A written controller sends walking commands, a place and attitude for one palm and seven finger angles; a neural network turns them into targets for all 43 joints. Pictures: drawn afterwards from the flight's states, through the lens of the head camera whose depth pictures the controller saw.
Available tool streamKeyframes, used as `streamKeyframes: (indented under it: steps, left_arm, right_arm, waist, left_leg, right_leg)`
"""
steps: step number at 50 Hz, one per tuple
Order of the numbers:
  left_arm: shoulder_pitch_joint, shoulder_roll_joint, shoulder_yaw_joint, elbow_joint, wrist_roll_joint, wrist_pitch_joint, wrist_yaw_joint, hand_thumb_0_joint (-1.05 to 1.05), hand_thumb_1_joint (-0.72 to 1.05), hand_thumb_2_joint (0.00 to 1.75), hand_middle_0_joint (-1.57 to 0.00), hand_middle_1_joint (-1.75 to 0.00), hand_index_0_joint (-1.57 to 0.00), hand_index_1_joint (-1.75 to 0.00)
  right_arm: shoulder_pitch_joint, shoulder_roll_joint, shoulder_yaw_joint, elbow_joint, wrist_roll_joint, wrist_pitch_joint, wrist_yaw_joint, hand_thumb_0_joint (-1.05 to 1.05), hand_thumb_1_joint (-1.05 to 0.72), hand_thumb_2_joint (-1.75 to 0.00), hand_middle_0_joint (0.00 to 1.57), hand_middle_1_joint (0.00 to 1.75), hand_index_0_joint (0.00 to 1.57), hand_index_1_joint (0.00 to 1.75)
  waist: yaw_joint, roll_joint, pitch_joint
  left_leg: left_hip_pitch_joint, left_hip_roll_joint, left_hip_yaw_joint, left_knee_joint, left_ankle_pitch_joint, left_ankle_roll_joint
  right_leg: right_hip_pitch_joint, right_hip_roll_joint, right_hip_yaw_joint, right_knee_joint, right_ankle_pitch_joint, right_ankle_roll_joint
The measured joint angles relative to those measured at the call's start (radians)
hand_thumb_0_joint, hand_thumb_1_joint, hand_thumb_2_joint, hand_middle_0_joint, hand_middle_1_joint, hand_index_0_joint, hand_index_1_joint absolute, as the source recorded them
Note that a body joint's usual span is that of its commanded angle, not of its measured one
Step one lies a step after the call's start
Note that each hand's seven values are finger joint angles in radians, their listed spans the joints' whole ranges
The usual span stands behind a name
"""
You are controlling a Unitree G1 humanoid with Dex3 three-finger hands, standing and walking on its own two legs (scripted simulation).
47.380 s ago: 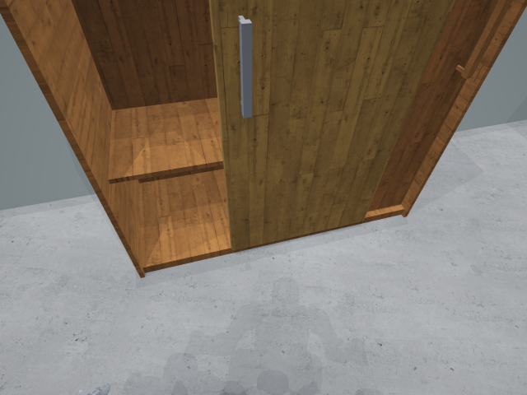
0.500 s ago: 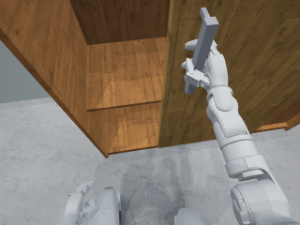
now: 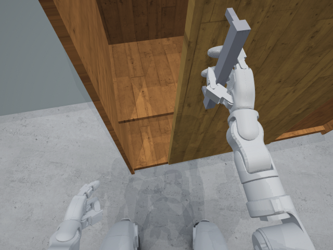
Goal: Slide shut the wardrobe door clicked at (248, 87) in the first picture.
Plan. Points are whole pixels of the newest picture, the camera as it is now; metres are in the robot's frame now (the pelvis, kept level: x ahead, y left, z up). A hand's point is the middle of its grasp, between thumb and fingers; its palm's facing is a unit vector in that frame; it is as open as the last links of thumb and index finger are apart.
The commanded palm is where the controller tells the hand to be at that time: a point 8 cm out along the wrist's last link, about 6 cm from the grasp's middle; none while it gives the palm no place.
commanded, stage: step sideways, sliding the door along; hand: right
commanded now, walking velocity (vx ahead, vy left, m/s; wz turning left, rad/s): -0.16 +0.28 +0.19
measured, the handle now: (217, 67) +0.46 -0.13 +0.12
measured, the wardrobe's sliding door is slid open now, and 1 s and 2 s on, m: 0.20 0.00 0.00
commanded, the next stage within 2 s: stop walking and hold the door there in 0.86 s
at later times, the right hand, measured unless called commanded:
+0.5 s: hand (116, 105) +0.37 +0.08 +0.12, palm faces -0.12 +0.98 -0.14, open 6.2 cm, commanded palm +0.36 +0.06 +0.12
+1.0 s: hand (106, 100) +0.39 +0.10 +0.12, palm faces +0.33 +0.94 -0.09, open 6.6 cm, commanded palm +0.35 +0.07 +0.11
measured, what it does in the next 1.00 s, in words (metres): steps to the left: left foot, then right foot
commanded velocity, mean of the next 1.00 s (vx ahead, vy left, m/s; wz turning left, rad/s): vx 0.06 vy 0.26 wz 0.12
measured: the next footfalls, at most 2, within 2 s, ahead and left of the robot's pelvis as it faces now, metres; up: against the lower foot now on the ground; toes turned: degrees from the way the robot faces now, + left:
left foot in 0.04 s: +0.04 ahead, +0.17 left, +0.00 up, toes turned +3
right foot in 0.24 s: +0.05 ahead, -0.10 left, +0.00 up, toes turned -9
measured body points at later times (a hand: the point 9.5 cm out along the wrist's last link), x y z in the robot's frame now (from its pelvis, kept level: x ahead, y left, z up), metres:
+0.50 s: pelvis -0.02 +0.14 +0.00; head +0.05 +0.15 +0.44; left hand +0.17 +0.35 -0.12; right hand +0.37 +0.03 +0.13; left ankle -0.02 +0.30 -0.70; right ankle +0.01 -0.09 -0.73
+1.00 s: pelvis -0.04 +0.32 +0.00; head +0.05 +0.32 +0.43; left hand +0.11 +0.54 -0.13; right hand +0.36 +0.05 +0.13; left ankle -0.02 +0.49 -0.70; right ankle -0.02 +0.08 -0.73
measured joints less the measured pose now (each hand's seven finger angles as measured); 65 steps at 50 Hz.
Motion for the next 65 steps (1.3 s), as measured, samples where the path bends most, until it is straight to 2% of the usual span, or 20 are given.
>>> streamKeyframes:
  steps: [2, 4, 9, 11, 12, 18, 25, 27, 28, 30, 33, 36, 38, 44, 49, 51, 53, 55, 58, 65]
  left_arm:
    - [0.006, -0.012, -0.012, -0.007, -0.004, 0.005, -0.004, 0.01, 0.9, 0.9, -0.2, -0.3, -0.2, -0.3]
    - [-0.018, -0.013, -0.022, 0.004, -0.015, 0.013, 0.0, 0.01, 0.9, 0.9, -0.2, -0.3, -0.2, -0.3]
    - [-0.036, -0.029, -0.031, 0.042, -0.01, 0.015, 0.037, 0.01, 0.91, 0.9, -0.2, -0.3, -0.2, -0.3]
    - [-0.032, -0.022, -0.029, 0.038, -0.003, 0.009, 0.044, 0.01, 0.91, 0.9, -0.2, -0.3, -0.2, -0.3]
    - [-0.034, -0.02, -0.024, 0.035, 0.002, 0.01, 0.045, 0.01, 0.91, 0.9, -0.2, -0.3, -0.2, -0.3]
    - [-0.028, -0.026, -0.015, 0.019, 0.021, 0.038, 0.005, 0.01, 0.9, 0.9, -0.2, -0.3, -0.2, -0.3]
    - [-0.007, -0.031, -0.025, -0.006, 0.001, 0.062, 0.009, 0.01, 0.9, 0.9, -0.2, -0.3, -0.2, -0.3]
    - [0.001, -0.043, -0.035, -0.003, -0.012, 0.063, 0.012, 0.01, 0.9, 0.9, -0.2, -0.3, -0.2, -0.3]
    - [-0.008, -0.035, -0.036, 0.007, -0.019, 0.062, 0.017, 0.01, 0.9, 0.9, -0.2, -0.3, -0.2, -0.3]
    - [-0.015, -0.021, -0.029, 0.037, -0.021, 0.062, 0.033, 0.01, 0.9, 0.9, -0.2, -0.3, -0.2, -0.3]
    - [-0.001, -0.003, -0.022, 0.079, -0.008, 0.056, 0.051, 0.01, 0.91, 0.9, -0.2, -0.3, -0.2, -0.3]
    - [0.036, 0.009, -0.02, 0.074, -0.003, 0.055, 0.055, 0.01, 0.91, 0.9, -0.2, -0.3, -0.2, -0.3]
    - [0.039, -0.004, -0.005, 0.071, 0.0, 0.06, 0.05, 0.01, 0.91, 0.9, -0.2, -0.3, -0.2, -0.3]
    - [0.074, -0.007, -0.006, 0.07, -0.012, 0.048, 0.009, 0.01, 0.91, 0.9, -0.2, -0.3, -0.2, -0.3]
    - [0.087, -0.013, -0.012, 0.049, -0.021, 0.043, -0.001, 0.01, 0.9, 0.9, -0.2, -0.3, -0.2, -0.3]
    - [0.064, -0.019, -0.03, 0.058, -0.017, 0.05, -0.002, 0.01, 0.9, 0.9, -0.2, -0.3, -0.2, -0.3]
    - [0.038, -0.007, -0.035, 0.063, -0.019, 0.05, 0.002, 0.01, 0.9, 0.9, -0.2, -0.3, -0.21, -0.3]
    - [0.006, 0.027, -0.022, 0.088, -0.021, 0.042, 0.017, 0.01, 0.9, 0.9, -0.2, -0.3, -0.21, -0.3]
    - [0.004, 0.077, -0.014, 0.112, -0.018, 0.023, 0.05, 0.01, 0.9, 0.9, -0.2, -0.3, -0.2, -0.3]
    - [0.08, 0.125, -0.002, 0.105, -0.019, 0.0, 0.084, 0.01, 0.91, 0.9, -0.2, -0.3, -0.2, -0.3]
  right_arm:
    - [0.011, -0.004, -0.001, -0.01, -0.001, -0.008, 0.002, 0.01, -0.76, -0.82, 0.4, 1.4, 0.2, 1.4]
    - [0.026, 0.003, -0.02, -0.017, -0.007, -0.024, -0.001, 0.0, -0.75, -0.82, 0.41, 1.4, 0.19, 1.4]
    - [0.085, 0.037, -0.011, -0.011, -0.017, -0.043, -0.016, 0.01, -0.76, -0.81, 0.41, 1.4, 0.2, 1.4]
    - [0.097, 0.048, 0.01, -0.014, -0.017, -0.036, -0.019, 0.01, -0.75, -0.8, 0.4, 1.4, 0.22, 1.4]
    - [0.095, 0.043, 0.022, -0.014, -0.011, -0.032, -0.013, 0.02, -0.75, -0.8, 0.39, 1.4, 0.23, 1.4]
    - [0.048, 0.02, 0.059, 0.044, -0.016, -0.02, 0.044, 0.02, -0.74, -0.77, 0.4, 1.4, 0.24, 1.4]
    - [0.046, -0.019, 0.034, 0.064, -0.001, -0.029, 0.06, -0.01, -0.69, -0.76, 0.43, 1.4, 0.27, 1.4]
    - [0.045, -0.033, -0.013, 0.07, 0.0, -0.029, 0.037, -0.02, -0.69, -0.78, 0.44, 1.4, 0.26, 1.4]
    - [0.043, -0.029, -0.047, 0.078, -0.001, -0.029, 0.021, -0.02, -0.71, -0.79, 0.44, 1.4, 0.25, 1.4]
    - [0.043, -0.02, -0.091, 0.095, 0.003, -0.014, -0.007, -0.02, -0.73, -0.81, 0.44, 1.4, 0.21, 1.4]
    - [0.042, -0.012, -0.119, 0.115, 0.024, 0.016, -0.045, -0.01, -0.75, -0.82, 0.42, 1.4, 0.18, 1.4]
    - [0.027, -0.025, -0.125, 0.114, 0.036, 0.026, -0.064, 0.0, -0.74, -0.83, 0.39, 1.4, 0.19, 1.4]
    - [-0.007, -0.058, -0.124, 0.118, 0.049, 0.02, -0.055, 0.01, -0.75, -0.84, 0.38, 1.4, 0.19, 1.4]
    - [-0.053, -0.104, -0.16, 0.158, 0.061, 0.035, -0.027, 0.0, -0.75, -0.84, 0.36, 1.4, 0.17, 1.4]
    - [-0.056, -0.152, -0.221, 0.188, 0.085, 0.03, -0.022, 0.0, -0.72, -0.85, 0.4, 1.38, 0.14, 1.4]
    - [-0.03, -0.213, -0.294, 0.236, 0.052, -0.021, 0.025, -0.03, -0.68, -0.85, 0.42, 1.36, 0.15, 1.4]
    - [0.0, -0.281, -0.36, 0.288, 0.013, -0.049, 0.047, -0.07, -0.64, -0.84, 0.43, 1.36, 0.18, 1.4]
    - [0.031, -0.304, -0.424, 0.341, 0.004, -0.059, 0.056, -0.1, -0.62, -0.83, 0.43, 1.35, 0.21, 1.4]
    - [0.082, -0.299, -0.489, 0.403, 0.015, -0.052, 0.053, -0.1, -0.62, -0.82, 0.4, 1.28, 0.26, 1.4]
    - [0.16, -0.332, -0.536, 0.484, -0.038, -0.08, 0.057, -0.12, -0.59, -0.82, 0.4, 1.28, 0.35, 1.4]
  waist:
    - [-0.01, -0.007, -0.007]
    - [0.018, -0.056, 0.012]
    - [0.064, -0.007, -0.03]
    - [0.078, -0.001, -0.049]
    - [0.084, -0.002, -0.051]
    - [0.064, 0.031, -0.052]
    - [0.02, -0.02, -0.077]
    - [0.021, -0.019, -0.084]
    - [0.036, -0.052, -0.072]
    - [0.066, -0.073, -0.07]
    - [0.064, -0.038, -0.089]
    - [0.071, 0.001, -0.1]
    - [0.058, 0.05, -0.057]
    - [0.018, 0.032, -0.036]
    - [-0.024, -0.004, -0.04]
    - [-0.014, 0.0, -0.062]
    - [0.021, -0.026, -0.073]
    - [0.075, -0.06, -0.068]
    - [0.091, -0.052, -0.102]
    - [0.13, 0.011, -0.191]
  left_leg:
    - [0.083, 0.012, -0.007, -0.167, 0.102, -0.005]
    - [0.128, -0.025, 0.027, -0.209, 0.07, -0.023]
    - [0.104, 0.002, 0.02, -0.227, 0.086, 0.009]
    - [0.079, -0.007, 0.021, -0.205, 0.123, 0.016]
    - [0.051, -0.017, 0.024, -0.155, 0.143, 0.009]
    - [-0.125, -0.04, -0.012, 0.262, -0.046, -0.022]
    - [-0.005, 0.036, 0.006, -0.029, 0.031, -0.023]
    - [0.073, 0.035, 0.02, -0.16, 0.104, -0.04]
    - [0.08, 0.013, 0.044, -0.144, 0.078, -0.044]
    - [0.068, 0.012, 0.069, -0.109, 0.037, -0.024]
    - [0.052, 0.031, 0.061, -0.131, 0.053, 0.001]
    - [0.022, 0.028, 0.077, -0.113, 0.071, 0.023]
    - [-0.031, 0.023, 0.038, 0.015, 0.035, 0.019]
    - [-0.154, -0.011, -0.006, 0.302, -0.026, -0.003]
    - [-0.073, 0.034, -0.007, 0.087, -0.02, -0.009]
    - [-0.009, 0.032, -0.007, -0.07, 0.048, -0.014]
    - [0.04, 0.008, 0.009, -0.149, 0.092, -0.036]
    - [0.046, 0.004, 0.023, -0.115, 0.055, -0.037]
    - [0.062, 0.019, -0.013, -0.161, 0.067, -0.032]
    - [0.134, 0.02, -0.028, -0.288, 0.116, -0.021]
  right_leg:
    - [-0.013, -0.022, 0.004, 0.039, -0.019, 0.024]
    - [-0.033, -0.061, 0.041, 0.095, -0.016, 0.006]
    - [-0.062, 0.085, 0.017, 0.206, -0.19, -0.076]
    - [0.002, 0.106, -0.041, 0.021, -0.015, -0.087]
    - [0.034, 0.097, -0.057, -0.044, 0.086, -0.098]
    - [0.05, 0.017, -0.055, -0.065, 0.018, -0.041]
    - [0.031, -0.111, -0.057, -0.016, 0.013, 0.043]
    - [-0.002, -0.134, -0.032, 0.057, -0.015, 0.036]
    - [-0.022, -0.154, 0.002, 0.1, -0.026, -0.01]
    - [-0.078, -0.092, 0.055, 0.247, -0.168, -0.059]
    - [-0.109, 0.055, 0.025, 0.386, -0.27, -0.083]
    - [-0.012, 0.124, -0.063, 0.054, -0.038, -0.093]
    - [0.012, 0.128, -0.073, 0.017, -0.007, -0.086]
    - [0.017, 0.024, -0.01, -0.033, 0.018, -0.043]
    - [0.03, -0.074, 0.015, -0.043, 0.017, 0.012]
    - [0.018, -0.107, 0.018, -0.001, -0.008, 0.028]
    - [-0.032, -0.134, 0.061, 0.127, -0.057, -0.021]
    - [-0.109, -0.057, 0.124, 0.367, -0.186, -0.06]
    - [-0.156, 0.099, 0.076, 0.532, -0.246, -0.084]
    - [-0.06, 0.237, -0.06, 0.064, -0.113, -0.1]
